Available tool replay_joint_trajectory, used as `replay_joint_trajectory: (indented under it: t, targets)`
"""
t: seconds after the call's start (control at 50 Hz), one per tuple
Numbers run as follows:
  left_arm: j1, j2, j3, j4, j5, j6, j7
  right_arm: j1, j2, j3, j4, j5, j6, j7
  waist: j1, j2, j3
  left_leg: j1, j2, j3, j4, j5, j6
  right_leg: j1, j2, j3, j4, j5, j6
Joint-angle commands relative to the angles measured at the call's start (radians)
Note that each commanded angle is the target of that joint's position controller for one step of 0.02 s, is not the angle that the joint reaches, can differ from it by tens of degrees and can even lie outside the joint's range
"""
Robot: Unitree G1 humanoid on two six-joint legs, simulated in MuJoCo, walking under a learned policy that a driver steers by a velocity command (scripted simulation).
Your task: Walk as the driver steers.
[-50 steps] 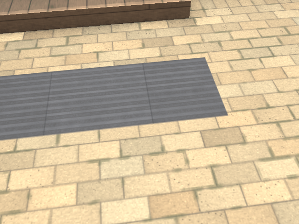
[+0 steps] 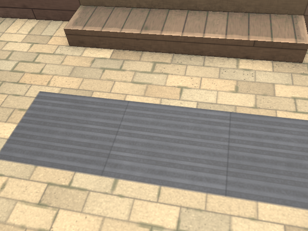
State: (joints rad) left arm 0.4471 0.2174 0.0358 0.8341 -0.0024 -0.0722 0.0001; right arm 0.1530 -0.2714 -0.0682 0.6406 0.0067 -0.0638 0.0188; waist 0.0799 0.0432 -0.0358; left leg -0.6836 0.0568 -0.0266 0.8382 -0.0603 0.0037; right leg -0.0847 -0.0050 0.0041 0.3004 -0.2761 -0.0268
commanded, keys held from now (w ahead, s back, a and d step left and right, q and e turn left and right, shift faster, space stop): w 0.20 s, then w+e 0.62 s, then w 0.02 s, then no key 0.02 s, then q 0.14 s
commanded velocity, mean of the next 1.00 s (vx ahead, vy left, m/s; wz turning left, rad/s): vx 0.47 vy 0.00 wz -0.28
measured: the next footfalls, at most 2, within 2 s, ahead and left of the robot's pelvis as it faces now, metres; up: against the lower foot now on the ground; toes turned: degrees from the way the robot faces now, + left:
left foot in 0.20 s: +0.27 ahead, +0.14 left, +0.00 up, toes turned +1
right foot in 0.72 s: +0.54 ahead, -0.14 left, +0.00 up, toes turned -16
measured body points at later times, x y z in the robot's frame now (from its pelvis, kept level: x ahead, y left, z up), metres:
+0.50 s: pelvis +0.27 +0.05 +0.00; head +0.28 +0.05 +0.45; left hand +0.45 +0.30 -0.10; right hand +0.30 -0.23 -0.12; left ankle +0.23 +0.14 -0.75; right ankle +0.38 -0.14 -0.67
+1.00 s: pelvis +0.53 -0.06 +0.00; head +0.56 -0.09 +0.45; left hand +0.71 +0.16 -0.11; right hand +0.60 -0.37 -0.11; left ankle +0.69 +0.07 -0.67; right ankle +0.50 -0.12 -0.75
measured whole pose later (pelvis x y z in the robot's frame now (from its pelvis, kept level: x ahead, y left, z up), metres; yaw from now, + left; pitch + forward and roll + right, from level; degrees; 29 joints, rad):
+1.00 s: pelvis +0.53 -0.06 +0.00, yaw -20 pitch +2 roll +0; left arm 0.28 0.25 0.05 0.71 0.01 -0.06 -0.01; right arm 0.12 -0.30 -0.06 0.74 0.00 -0.08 0.00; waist 0.03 0.04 0.05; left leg -0.69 0.11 -0.05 0.94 -0.15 -0.04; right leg -0.19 0.10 0.03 0.33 -0.16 -0.09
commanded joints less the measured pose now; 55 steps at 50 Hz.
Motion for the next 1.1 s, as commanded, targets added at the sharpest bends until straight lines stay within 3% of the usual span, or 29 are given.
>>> replay_joint_trajectory:
  t: [0.02, 0.08, 0.12, 0.16, 0.18, 0.2, 0.22, 0.24, 0.26, 0.28, 0.3, 0.34, 0.4, 0.44, 0.52, 0.62, 0.68, 0.7, 0.72, 0.74, 0.76, 0.78, 0.8, 0.82, 0.84, 0.86, 0.94, 1.02, 1.1]
  targets:
    - [0.002, 0.173, 0.036, -0.038, -0.009, -0.009, 0.006, -0.201, 0.004, 0.013, -0.108, 0.010, -0.025, 0.016, 0.024, -0.165, 0.083, -0.018, -0.026, 0.046, -0.169, 0.086, -0.008, 0.015, -0.178, 0.118, -0.112, 0.273, -0.139]
    - [0.033, 0.195, 0.041, -0.019, -0.018, 0.000, 0.004, -0.263, -0.009, 0.013, -0.128, 0.021, -0.030, 0.035, 0.040, -0.170, 0.110, 0.022, -0.038, 0.056, -0.256, 0.053, 0.008, 0.055, -0.218, 0.138, -0.094, 0.294, -0.148]
    - [0.032, 0.209, 0.047, -0.008, -0.024, 0.008, 0.007, -0.265, -0.026, 0.008, -0.137, 0.022, -0.036, 0.043, 0.019, -0.178, 0.113, 0.057, -0.045, 0.055, -0.302, -0.002, 0.040, 0.100, -0.247, 0.148, -0.061, 0.380, -0.140]
    - [0.006, 0.232, 0.056, -0.007, -0.028, 0.015, 0.012, -0.158, -0.069, -0.012, -0.112, 0.013, -0.037, 0.038, -0.059, -0.189, 0.043, 0.244, -0.087, 0.085, -0.348, -0.032, 0.084, 0.118, -0.236, 0.110, 0.067, 0.697, -0.116]
    - [-0.004, 0.225, 0.053, -0.010, -0.026, 0.017, 0.014, -0.011, -0.108, -0.033, -0.069, 0.008, -0.034, 0.029, -0.133, -0.171, -0.051, 0.458, -0.100, 0.094, -0.366, 0.000, 0.119, 0.073, -0.197, 0.068, 0.225, 0.825, -0.094]
    - [-0.029, 0.200, 0.043, -0.037, -0.008, 0.011, 0.016, 0.191, -0.165, -0.052, -0.028, -0.002, -0.029, 0.013, -0.220, -0.116, -0.196, 0.792, 0.037, -0.047, -0.309, 0.045, 0.178, -0.134, -0.159, 0.043, 0.487, 0.640, -0.063]
    - [0.075, 0.070, 0.001, -0.069, -0.002, -0.008, 0.010, 0.272, -0.260, -0.068, -0.011, -0.021, -0.027, 0.009, -0.183, 0.178, -0.361, 1.163, 0.321, -0.523, -0.372, -0.129, 0.330, -0.545, 0.013, 0.016, 0.894, 0.000, 0.007]
    - [0.055, 0.140, 0.017, -0.047, -0.022, -0.030, 0.003, 0.287, -0.171, -0.048, -0.006, -0.012, -0.022, 0.006, -0.210, 0.203, -0.415, 1.133, 0.360, -0.702, -0.491, -0.216, 0.346, -0.641, 0.019, 0.154, 1.033, -0.266, 0.005]
    - [-0.040, 0.196, 0.038, -0.076, -0.049, -0.035, 0.001, 0.216, -0.129, -0.031, -0.002, -0.007, -0.019, -0.001, -0.197, 0.143, -0.224, 0.991, 0.324, -0.524, -0.506, -0.189, 0.296, -0.716, -0.032, 0.136, 1.068, -0.204, 0.003]
    - [-0.104, 0.187, 0.035, -0.090, -0.045, -0.034, 0.003, 0.157, -0.100, -0.021, -0.002, -0.005, -0.019, -0.003, -0.167, 0.059, -0.131, 0.838, 0.278, -0.387, -0.527, -0.123, 0.260, -0.692, -0.079, 0.108, 1.029, -0.123, 0.000]
    - [-0.136, 0.170, 0.037, -0.096, -0.029, -0.028, 0.006, 0.105, -0.075, -0.014, 0.005, -0.010, -0.023, 0.002, -0.132, 0.018, -0.058, 0.706, 0.235, -0.304, -0.568, -0.078, 0.241, -0.661, -0.104, 0.096, 0.971, -0.068, 0.003]
    - [-0.092, 0.135, 0.040, -0.082, -0.025, 0.004, 0.008, 0.046, -0.046, -0.010, 0.016, -0.019, -0.042, 0.008, -0.071, 0.058, -0.011, 0.552, 0.190, -0.191, -0.647, -0.034, 0.222, -0.560, -0.135, 0.108, 0.916, -0.001, 0.008]
    - [-0.110, 0.107, 0.040, -0.092, -0.024, 0.030, 0.012, 0.039, -0.065, -0.021, 0.054, -0.021, -0.062, 0.005, -0.047, 0.026, 0.044, 0.482, 0.190, -0.073, -0.701, 0.093, 0.222, -0.587, -0.132, 0.123, 0.865, 0.071, 0.027]
    - [-0.160, 0.106, 0.042, -0.111, -0.017, 0.029, 0.010, 0.055, -0.081, -0.027, 0.078, -0.023, -0.063, -0.004, -0.056, 0.010, 0.061, 0.504, 0.184, -0.006, -0.704, 0.159, 0.213, -0.635, -0.126, 0.137, 0.780, 0.174, 0.034]
    - [-0.294, 0.088, 0.029, -0.149, -0.014, 0.019, -0.017, 0.075, -0.112, -0.032, 0.105, -0.015, -0.056, -0.018, -0.102, -0.006, 0.091, 0.531, 0.159, 0.111, -0.715, 0.158, 0.174, -0.593, -0.109, 0.063, 0.519, 0.375, 0.019]
    - [-0.436, 0.091, 0.024, -0.235, -0.017, 0.021, -0.049, 0.155, -0.160, -0.047, 0.151, 0.006, -0.024, -0.026, -0.152, -0.015, 0.129, 0.732, 0.225, 0.150, -0.654, 0.210, 0.152, -0.660, -0.095, 0.004, 0.370, 0.279, -0.025]
    - [-0.396, 0.130, 0.044, -0.262, -0.014, 0.030, -0.058, 0.139, -0.201, -0.058, 0.150, 0.017, -0.002, -0.034, -0.105, 0.039, 0.063, 0.789, 0.227, 0.198, -0.487, 0.614, 0.118, -0.518, -0.016, -0.087, 0.347, 0.113, -0.077]
    - [-0.305, 0.160, 0.062, -0.247, -0.014, 0.034, -0.057, 0.129, -0.213, -0.060, 0.148, 0.018, 0.006, -0.038, -0.050, 0.051, 0.007, 0.779, 0.212, 0.218, -0.348, 0.754, 0.103, -0.391, 0.030, -0.116, 0.333, 0.077, -0.102]
    - [-0.138, 0.213, 0.094, -0.207, -0.017, 0.036, -0.048, 0.117, -0.204, -0.054, 0.143, 0.021, 0.011, -0.043, 0.040, 0.031, -0.076, 0.689, 0.171, 0.246, -0.129, 0.747, 0.071, -0.148, 0.076, -0.118, 0.263, 0.135, -0.140]
    - [0.016, 0.310, 0.126, -0.178, -0.018, 0.045, -0.026, 0.139, -0.151, -0.032, 0.120, -0.005, 0.003, -0.046, 0.087, -0.108, -0.178, 0.417, 0.117, 0.251, 0.202, 0.372, 0.024, 0.173, -0.077, 0.137, 0.250, 0.176, -0.208]
    - [-0.035, 0.384, 0.126, -0.196, -0.023, 0.030, -0.028, 0.222, -0.022, 0.011, 0.068, -0.030, -0.027, -0.028, -0.044, -0.315, -0.277, 0.002, -0.103, 0.096, 0.512, -0.523, -0.027, 0.449, -0.300, 0.725, 0.110, -0.019, -0.395]
    - [0.000, 0.291, 0.103, -0.214, -0.018, 0.020, -0.031, 0.108, -0.118, -0.005, 0.061, 0.007, -0.064, -0.012, 0.044, -0.197, -0.336, -0.100, -0.073, -0.081, 0.586, -0.508, -0.007, 0.479, -0.319, 0.805, 0.010, -0.075, -0.383]
    - [-0.040, 0.247, 0.090, -0.209, -0.011, 0.012, -0.031, 0.032, -0.144, -0.012, 0.032, 0.035, -0.079, -0.006, 0.040, -0.158, -0.197, -0.160, -0.032, -0.070, 0.556, -0.410, 0.012, 0.377, -0.291, 0.656, 0.003, 0.004, -0.336]
    - [-0.105, 0.222, 0.081, -0.218, -0.016, 0.009, -0.029, 0.019, -0.130, -0.006, 0.033, 0.019, -0.086, -0.013, -0.007, -0.060, -0.117, -0.120, 0.014, -0.065, 0.468, -0.325, 0.018, 0.226, -0.247, 0.534, 0.007, 0.111, -0.300]
    - [-0.170, 0.188, 0.070, -0.230, -0.010, 0.010, -0.026, 0.024, -0.133, -0.012, 0.045, -0.003, -0.082, -0.019, -0.048, -0.040, -0.069, -0.052, 0.048, -0.056, 0.386, -0.276, 0.010, 0.095, -0.217, 0.438, -0.005, 0.222, -0.276]
    - [-0.214, 0.163, 0.059, -0.251, 0.005, 0.009, -0.022, 0.043, -0.138, -0.017, 0.051, -0.007, -0.068, -0.019, -0.080, -0.060, -0.046, 0.014, 0.066, -0.056, 0.360, -0.251, 0.000, 0.007, -0.196, 0.382, -0.024, 0.367, -0.268]
    - [-0.223, 0.172, 0.053, -0.211, 0.013, -0.006, -0.007, 0.093, -0.084, -0.004, 0.087, -0.015, -0.021, -0.026, -0.113, -0.075, -0.026, 0.096, 0.056, 0.000, 0.208, -0.155, -0.052, -0.126, -0.158, 0.160, -0.036, 0.809, -0.241]
    - [-0.207, 0.173, 0.046, -0.168, 0.014, 0.002, 0.010, -0.008, -0.052, 0.015, 0.078, -0.006, -0.021, -0.015, -0.062, -0.111, -0.022, 0.170, 0.023, 0.027, -0.095, 0.141, -0.037, -0.122, -0.099, 0.016, -0.040, 0.760, -0.163]
    - [-0.210, 0.183, 0.048, -0.131, 0.020, 0.010, 0.015, -0.050, -0.082, 0.005, 0.057, 0.004, -0.022, 0.008, -0.039, -0.117, -0.014, 0.171, -0.003, 0.006, -0.212, 0.162, -0.008, -0.014, -0.163, 0.020, -0.007, 0.688, -0.157]
Velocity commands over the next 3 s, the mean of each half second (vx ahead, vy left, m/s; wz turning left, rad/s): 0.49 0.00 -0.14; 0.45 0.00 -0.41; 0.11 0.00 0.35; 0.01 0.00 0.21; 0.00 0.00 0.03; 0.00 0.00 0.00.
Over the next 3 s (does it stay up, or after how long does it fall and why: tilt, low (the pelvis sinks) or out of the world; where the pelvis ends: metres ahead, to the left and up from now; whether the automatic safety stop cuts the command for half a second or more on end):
stays up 0.68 -0.11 -0.01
